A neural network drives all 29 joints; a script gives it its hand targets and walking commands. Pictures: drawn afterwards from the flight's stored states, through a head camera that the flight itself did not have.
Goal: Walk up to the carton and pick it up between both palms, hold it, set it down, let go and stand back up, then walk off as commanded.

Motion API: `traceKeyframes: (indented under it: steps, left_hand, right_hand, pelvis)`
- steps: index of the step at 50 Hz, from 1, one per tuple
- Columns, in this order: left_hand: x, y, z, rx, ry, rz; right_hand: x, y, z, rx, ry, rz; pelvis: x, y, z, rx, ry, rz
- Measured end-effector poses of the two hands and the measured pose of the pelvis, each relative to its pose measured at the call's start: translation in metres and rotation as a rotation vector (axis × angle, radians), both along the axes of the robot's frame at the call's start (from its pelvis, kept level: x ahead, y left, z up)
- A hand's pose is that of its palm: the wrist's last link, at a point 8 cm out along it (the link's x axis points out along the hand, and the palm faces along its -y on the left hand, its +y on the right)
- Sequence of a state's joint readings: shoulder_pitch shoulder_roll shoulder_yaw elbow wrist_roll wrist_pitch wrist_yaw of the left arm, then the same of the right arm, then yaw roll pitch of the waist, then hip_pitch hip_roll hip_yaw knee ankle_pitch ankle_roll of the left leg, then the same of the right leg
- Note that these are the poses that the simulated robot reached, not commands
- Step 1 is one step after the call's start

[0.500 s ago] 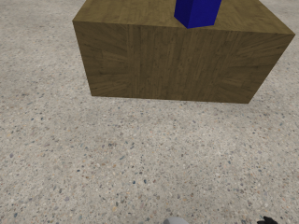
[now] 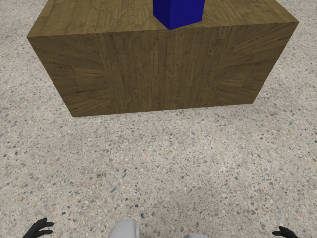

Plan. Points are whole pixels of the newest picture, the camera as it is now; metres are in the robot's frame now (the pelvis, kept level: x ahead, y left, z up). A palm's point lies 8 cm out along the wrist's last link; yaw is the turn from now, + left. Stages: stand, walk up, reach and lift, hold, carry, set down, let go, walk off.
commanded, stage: walk up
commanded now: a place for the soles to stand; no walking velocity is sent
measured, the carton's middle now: out of the picture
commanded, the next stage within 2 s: none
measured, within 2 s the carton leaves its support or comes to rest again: neither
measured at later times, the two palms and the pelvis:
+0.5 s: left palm (62, 187) +0.26 +0.29 -0.09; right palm (313, 196) +0.23 -0.42 -0.09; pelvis +0.17 -0.05 -0.02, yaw +0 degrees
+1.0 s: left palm (97, 135) +0.44 +0.22 -0.09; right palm (311, 151) +0.37 -0.48 -0.09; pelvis +0.32 -0.12 -0.02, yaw +1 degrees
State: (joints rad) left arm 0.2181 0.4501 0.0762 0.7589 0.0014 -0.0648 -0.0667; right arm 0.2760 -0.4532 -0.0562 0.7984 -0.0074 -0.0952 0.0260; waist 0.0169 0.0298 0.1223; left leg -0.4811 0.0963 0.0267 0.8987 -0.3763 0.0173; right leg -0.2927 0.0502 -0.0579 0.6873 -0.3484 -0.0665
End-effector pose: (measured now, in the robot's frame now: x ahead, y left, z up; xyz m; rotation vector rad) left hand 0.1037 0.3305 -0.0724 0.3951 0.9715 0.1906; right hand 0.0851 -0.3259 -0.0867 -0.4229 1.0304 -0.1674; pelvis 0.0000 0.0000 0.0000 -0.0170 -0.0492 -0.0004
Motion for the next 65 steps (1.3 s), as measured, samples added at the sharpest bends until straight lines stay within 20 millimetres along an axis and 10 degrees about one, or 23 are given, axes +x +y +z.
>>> traceKeyframes:
  steps: [7, 17, 23, 35, 50, 65]
  left_hand:
    - [-0.003, 0.02, -0.024, 0.003, 0.104, 0.068]
    - [0.111, -0.014, -0.022, -0.012, 0.057, -0.032]
    - [0.157, -0.037, -0.019, 0.029, 0.002, -0.03]
    - [0.166, -0.032, -0.024, 0.045, 0.123, 0.105]
    - [0.336, -0.107, -0.015, 0.032, -0.021, -0.033]
    - [0.289, -0.105, 0.002, 0.065, 0.136, 0.19]
  right_hand:
    - [0.079, 0.012, 0.003, -0.021, -0.08, 0.06]
    - [0.099, -0.051, 0.024, -0.116, -0.057, -0.038]
    - [0.129, -0.093, 0.004, -0.119, -0.011, -0.084]
    - [0.252, -0.058, -0.011, -0.024, -0.022, 0.044]
    - [0.285, -0.153, -0.001, -0.106, 0.028, -0.069]
    - [0.422, -0.122, -0.01, 0.007, 0.043, 0.086]
  pelvis:
    - [0.052, 0.008, -0.012, 0.034, -0.002, 0.016]
    - [0.112, -0.021, -0.009, 0.068, -0.004, -0.026]
    - [0.155, -0.051, -0.022, 0.023, -0.001, -0.015]
    - [0.234, -0.055, -0.017, 0.038, -0.002, 0.034]
    - [0.316, -0.116, -0.019, 0.039, -0.005, 0.021]
    - [0.391, -0.127, 0.0, 0.002, -0.019, 0.084]
